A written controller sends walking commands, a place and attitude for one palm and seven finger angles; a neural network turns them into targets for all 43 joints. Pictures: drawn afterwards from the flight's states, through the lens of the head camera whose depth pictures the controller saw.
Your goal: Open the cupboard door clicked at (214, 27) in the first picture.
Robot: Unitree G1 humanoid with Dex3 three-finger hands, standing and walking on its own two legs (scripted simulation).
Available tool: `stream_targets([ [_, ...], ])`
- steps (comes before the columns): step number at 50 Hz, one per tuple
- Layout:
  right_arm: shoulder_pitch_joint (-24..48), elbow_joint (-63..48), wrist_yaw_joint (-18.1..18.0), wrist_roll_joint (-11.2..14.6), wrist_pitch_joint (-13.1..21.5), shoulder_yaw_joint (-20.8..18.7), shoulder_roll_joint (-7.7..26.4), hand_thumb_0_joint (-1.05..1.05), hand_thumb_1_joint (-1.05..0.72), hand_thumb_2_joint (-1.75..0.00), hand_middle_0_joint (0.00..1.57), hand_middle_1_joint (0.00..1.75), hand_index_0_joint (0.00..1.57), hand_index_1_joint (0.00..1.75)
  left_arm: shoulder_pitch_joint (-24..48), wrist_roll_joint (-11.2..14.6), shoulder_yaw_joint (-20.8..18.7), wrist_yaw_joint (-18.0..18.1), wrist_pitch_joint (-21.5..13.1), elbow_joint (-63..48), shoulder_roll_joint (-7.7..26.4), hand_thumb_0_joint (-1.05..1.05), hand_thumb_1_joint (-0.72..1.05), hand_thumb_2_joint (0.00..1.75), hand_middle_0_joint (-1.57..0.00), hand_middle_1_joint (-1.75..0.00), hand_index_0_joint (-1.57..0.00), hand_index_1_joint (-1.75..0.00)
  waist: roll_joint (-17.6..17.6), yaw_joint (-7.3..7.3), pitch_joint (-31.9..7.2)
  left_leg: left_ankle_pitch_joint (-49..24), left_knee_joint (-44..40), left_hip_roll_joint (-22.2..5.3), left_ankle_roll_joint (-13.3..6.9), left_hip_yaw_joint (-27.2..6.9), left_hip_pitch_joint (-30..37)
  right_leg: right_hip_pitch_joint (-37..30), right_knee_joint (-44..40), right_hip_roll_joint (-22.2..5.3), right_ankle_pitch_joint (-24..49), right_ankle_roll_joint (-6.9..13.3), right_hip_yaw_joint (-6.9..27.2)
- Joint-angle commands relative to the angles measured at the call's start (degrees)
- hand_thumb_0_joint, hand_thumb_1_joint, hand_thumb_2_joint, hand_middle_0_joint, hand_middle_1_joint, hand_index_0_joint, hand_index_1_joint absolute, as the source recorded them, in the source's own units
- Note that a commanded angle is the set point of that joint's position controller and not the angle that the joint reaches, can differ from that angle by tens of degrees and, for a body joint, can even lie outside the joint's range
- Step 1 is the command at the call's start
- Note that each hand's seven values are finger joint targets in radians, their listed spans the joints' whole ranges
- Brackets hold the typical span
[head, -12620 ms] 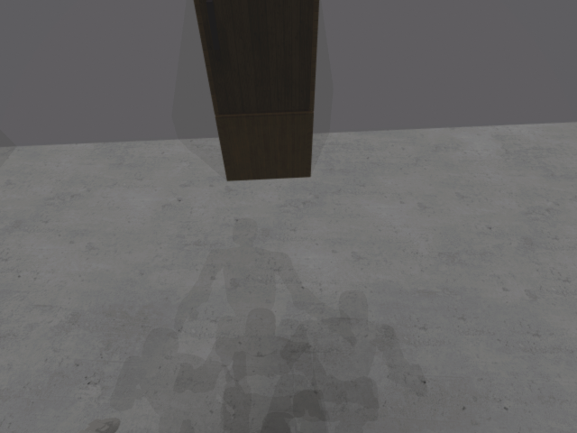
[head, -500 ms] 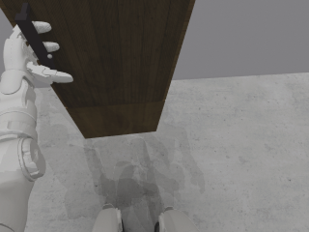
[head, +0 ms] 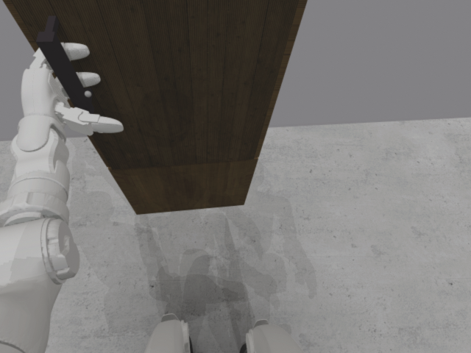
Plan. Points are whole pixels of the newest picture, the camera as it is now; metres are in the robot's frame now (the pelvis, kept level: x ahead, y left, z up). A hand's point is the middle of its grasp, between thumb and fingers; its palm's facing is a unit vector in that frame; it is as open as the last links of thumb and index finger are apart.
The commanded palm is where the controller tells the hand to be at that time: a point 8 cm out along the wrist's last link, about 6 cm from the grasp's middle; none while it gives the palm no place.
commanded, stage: close the thumb around the handle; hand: left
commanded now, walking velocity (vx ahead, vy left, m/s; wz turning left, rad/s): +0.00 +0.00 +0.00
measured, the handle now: (71, 71) +0.57 +0.23 +0.09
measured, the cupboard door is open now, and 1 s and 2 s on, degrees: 0 2 46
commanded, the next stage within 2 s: pull the door open along its arc in 0.72 s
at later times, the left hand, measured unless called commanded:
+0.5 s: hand (87, 94) +0.52 +0.20 +0.09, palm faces +0.08 -1.00 -0.02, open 8.0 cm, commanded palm +0.50 +0.23 +0.09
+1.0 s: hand (87, 98) +0.51 +0.20 +0.09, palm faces +0.06 -1.00 -0.02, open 5.4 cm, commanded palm +0.47 +0.24 +0.09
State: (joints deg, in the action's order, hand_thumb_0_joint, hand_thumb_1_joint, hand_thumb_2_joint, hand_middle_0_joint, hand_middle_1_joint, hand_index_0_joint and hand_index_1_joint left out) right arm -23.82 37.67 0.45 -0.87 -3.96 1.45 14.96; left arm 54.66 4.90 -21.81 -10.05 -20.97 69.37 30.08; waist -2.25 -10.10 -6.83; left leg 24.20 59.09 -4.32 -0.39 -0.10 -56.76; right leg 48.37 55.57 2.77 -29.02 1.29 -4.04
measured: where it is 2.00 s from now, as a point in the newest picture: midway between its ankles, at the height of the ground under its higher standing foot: outside the picture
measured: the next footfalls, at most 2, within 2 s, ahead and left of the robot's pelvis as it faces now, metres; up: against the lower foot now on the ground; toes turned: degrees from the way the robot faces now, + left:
none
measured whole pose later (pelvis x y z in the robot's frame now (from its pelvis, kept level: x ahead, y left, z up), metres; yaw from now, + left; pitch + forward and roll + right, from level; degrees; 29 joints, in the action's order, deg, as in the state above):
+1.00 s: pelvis +0.00 +0.00 +0.00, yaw -1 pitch +21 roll -3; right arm -23.8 36.5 -0.1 -0.3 -4.8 1.6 15.2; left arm 50.8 5.6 -23.6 -12.4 -21.3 67.0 30.3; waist -2.5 -10.1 -7.0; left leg 24.1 58.2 -4.6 -0.3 0.6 -55.4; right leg 47.6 55.2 3.1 -28.8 1.4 -3.2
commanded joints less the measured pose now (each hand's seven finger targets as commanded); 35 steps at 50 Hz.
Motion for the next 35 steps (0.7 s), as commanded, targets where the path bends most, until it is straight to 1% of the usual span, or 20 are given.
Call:
stream_targets([
  [1,-10.1,-2.0,-0.5,-0.1,0.7,-4.0,10.4,0.0,-0.9,-0.9,0.2,0.3,0.2,0.3,28.1,0.5,0.8,-1.2,-5.1,-14.5,9.9,0.0,-0.5,0.3,-0.3,-1.2,-0.3,-1.2,-8.5,-1.62,-27.8,-25.3,-3.3,2.2,-1.5,-3.6,32.0,-0.7,-6.6,1.8,24.5,-0.4,2.0],
  [2,-10.1,-1.8,-0.6,-0.1,0.7,-4.0,10.5,0.0,-0.9,-0.9,0.2,0.3,0.2,0.3,28.4,0.4,0.4,-1.1,-5.0,-13.8,10.7,0.0,-0.44,0.32,-0.3,-1.21,-0.3,-1.21,-8.1,-1.88,-26.7,-24.6,-3.5,2.0,-1.5,-3.7,31.6,-0.6,-6.7,1.9,24.2,-0.3,1.9],
  [3,-9.9,-1.9,-0.6,0.0,0.7,-4.0,10.4,0.0,-0.9,-0.9,0.2,0.3,0.2,0.3,28.1,0.5,1.3,-1.2,-4.8,-13.6,9.6,0.0,-0.39,0.35,-0.31,-1.21,-0.31,-1.21,-8.0,-2.12,-26.2,-24.1,-3.6,2.1,-1.6,-3.6,31.4,-0.4,-7.0,1.9,23.7,-0.4,1.9],
  [6,-10.0,-1.7,-0.8,0.0,0.7,-4.0,10.6,0.0,-0.9,-0.9,0.2,0.3,0.2,0.3,28.8,0.4,0.1,-1.1,-4.7,-13.0,11.3,0.0,-0.22,0.42,-0.32,-1.23,-0.32,-1.23,-6.9,-2.24,-26.4,-24.1,-3.2,2.2,-1.8,-3.5,30.4,-0.9,-6.9,1.7,24.5,-0.5,2.3],
  [10,-9.7,-2.0,-0.8,0.0,0.7,-3.8,10.4,0.0,-0.9,-0.9,0.2,0.3,0.2,0.3,27.9,0.5,0.5,-1.4,-5.0,-13.7,10.7,0.0,0.0,0.52,-0.34,-1.25,-0.34,-1.25,-9.1,-1.47,-27.2,-25.3,-3.3,2.2,-1.5,-3.6,31.9,-0.6,-6.5,1.7,24.5,-0.2,2.1],
  [11,-9.7,-1.9,-0.8,-0.1,0.7,-3.9,10.3,0.0,-0.9,-0.9,0.2,0.3,0.2,0.3,29.1,0.5,1.3,-1.4,-5.1,-14.4,9.9,0.0,0.06,0.54,-0.34,-1.26,-0.34,-1.26,-8.6,-2.14,-27.3,-25.2,-3.2,2.1,-1.6,-3.8,32.3,-0.1,-6.5,1.7,24.4,-0.4,2.0],
  [14,-9.9,-1.9,-0.7,-0.1,0.9,-4.0,10.3,0.0,-0.9,-0.9,0.2,0.3,0.2,0.3,29.0,0.8,1.1,-1.3,-5.4,-15.0,9.4,0.0,0.23,0.61,-0.35,-1.28,-0.35,-1.28,-8.3,-1.88,-28.2,-25.7,-3.0,2.3,-1.7,-3.7,32.5,-0.9,-6.5,1.9,25.2,-0.3,2.1],
  [15,-10.0,-1.7,-0.7,-0.1,0.8,-4.0,10.5,0.0,-0.9,-0.9,0.2,0.3,0.2,0.3,28.1,0.6,0.1,-1.2,-5.3,-14.2,10.9,0.0,0.28,0.64,-0.36,-1.28,-0.36,-1.28,-7.6,-1.58,-28.4,-25.7,-3.2,2.1,-1.6,-3.8,32.1,-1.2,-6.4,1.8,25.1,-0.4,2.0],
  [18,-9.4,-1.8,-0.8,0.1,0.8,-3.7,10.4,0.0,-0.9,-0.9,0.2,0.3,0.2,0.3,29.3,0.6,1.6,-1.4,-4.7,-13.0,9.7,0.0,0.45,0.71,-0.37,-1.3,-0.37,-1.3,-7.8,-2.36,-25.3,-22.1,-3.5,2.3,-1.7,-3.6,29.9,-0.4,-7.1,1.7,22.8,-0.5,2.2],
  [20,-9.7,-1.6,-0.9,0.0,0.9,-3.8,10.5,0.0,-0.9,-0.9,0.2,0.3,0.2,0.3,29.7,0.5,0.3,-1.2,-4.8,-12.7,11.3,0.0,0.56,0.76,-0.38,-1.31,-0.38,-1.31,-8.0,-2.18,-26.3,-22.5,-3.3,2.3,-1.7,-3.6,30.1,-0.5,-6.9,1.7,23.0,-0.5,2.3],
  [22,-9.7,-1.4,-1.1,0.1,1.0,-3.7,10.5,0.0,-0.9,-0.9,0.2,0.3,0.2,0.3,30.6,0.3,1.3,-1.3,-4.3,-11.5,10.6,0.0,0.68,0.8,-0.38,-1.33,-0.38,-1.33,-6.8,-3.02,-25.0,-20.8,-3.3,2.2,-1.9,-3.6,28.7,0.2,-7.2,1.6,21.6,-0.6,2.4],
  [24,-10.0,-1.3,-1.2,-0.1,1.3,-3.6,10.5,0.0,-0.9,-0.9,0.2,0.3,0.2,0.3,31.4,0.4,1.3,-1.3,-4.6,-12.0,10.7,0.0,0.79,0.85,-0.39,-1.34,-0.39,-1.34,-8.1,-2.87,-25.4,-21.2,-3.2,2.3,-1.9,-3.7,29.3,0.4,-7.0,1.6,21.5,-0.4,2.4],
  [26,-10.2,-1.6,-1.1,-0.1,1.3,-3.7,10.6,0.0,-0.9,-0.9,0.2,0.3,0.2,0.3,29.6,0.3,0.1,-1.3,-4.6,-12.2,11.9,0.0,0.9,0.9,-0.4,-1.35,-0.4,-1.35,-9.0,-1.86,-27.6,-22.8,-3.2,2.2,-1.6,-3.9,30.7,0.0,-6.6,1.6,22.2,-0.3,2.2],
  [27,-9.9,-1.5,-1.1,-0.1,1.3,-3.7,10.4,0.0,-0.9,-0.9,0.2,0.3,0.2,0.3,30.7,0.3,1.5,-1.5,-4.7,-13.1,10.5,0.0,0.9,0.9,-0.4,-1.35,-0.4,-1.35,-9.8,-2.44,-27.5,-23.3,-3.2,2.1,-1.6,-3.8,31.3,0.6,-6.6,1.6,22.6,-0.3,2.2],
  [29,-10.4,-1.4,-0.9,-0.3,1.4,-3.8,10.3,0.0,-0.9,-0.9,0.2,0.3,0.2,0.3,30.1,0.7,2.0,-1.5,-4.9,-13.2,8.8,0.0,0.9,0.9,-0.4,-1.35,-0.4,-1.35,-8.1,-2.41,-27.7,-24.1,-3.1,2.1,-1.7,-4.2,31.8,0.4,-6.5,1.8,22.9,-0.2,1.8],
  [30,-10.3,-1.4,-0.9,-0.2,1.3,-3.9,10.6,0.0,-0.9,-0.9,0.2,0.3,0.2,0.3,30.0,0.5,1.3,-1.4,-4.9,-13.4,9.9,0.0,0.9,0.9,-0.4,-1.35,-0.4,-1.35,-8.5,-2.28,-28.2,-24.3,-3.1,2.0,-1.6,-4.2,31.9,0.6,-6.4,1.7,23.1,-0.3,1.9],
  [31,-10.1,-1.3,-0.8,-0.2,1.3,-3.9,10.4,0.0,-0.9,-0.9,0.2,0.3,0.2,0.3,30.3,0.3,2.2,-1.4,-4.8,-13.6,9.1,0.0,0.9,0.9,-0.4,-1.35,-0.4,-1.35,-9.4,-2.4,-27.9,-24.0,-3.0,2.1,-1.6,-4.0,31.9,1.0,-6.5,1.7,22.9,-0.3,2.0],
  [32,-10.1,-1.1,-0.7,-0.2,1.3,-3.9,10.3,0.0,-0.9,-0.9,0.2,0.3,0.2,0.3,31.0,0.5,2.7,-1.3,-4.7,-13.5,8.4,0.0,0.9,0.9,-0.4,-1.35,-0.4,-1.35,-9.1,-2.77,-27.0,-23.0,-3.1,2.1,-1.6,-4.1,31.7,1.4,-6.8,1.7,22.1,-0.4,1.9],
  [33,-10.4,-1.1,-0.8,-0.2,1.3,-4.0,10.6,0.0,-0.9,-0.9,0.2,0.3,0.2,0.3,30.5,0.4,1.5,-1.1,-4.8,-13.7,9.9,0.0,0.9,0.9,-0.4,-1.35,-0.4,-1.35,-8.1,-2.36,-27.4,-23.2,-3.3,2.0,-1.6,-4.2,31.5,0.3,-6.8,1.8,22.4,-0.3,1.9],
  [35,-10.3,-1.1,-0.7,-0.3,1.3,-3.9,10.5,0.0,-0.9,-0.9,0.2,0.3,0.2,0.3,31.2,0.4,2.1,-0.9,-4.9,-14.1,9.1,0.0,0.9,0.9,-0.4,-1.35,-0.4,-1.35,-8.6,-2.62,-27.9,-23.2,-3.2,2.2,-1.7,-4.0,31.3,0.4,-6.7,1.7,22.7,-0.4,2.0],
])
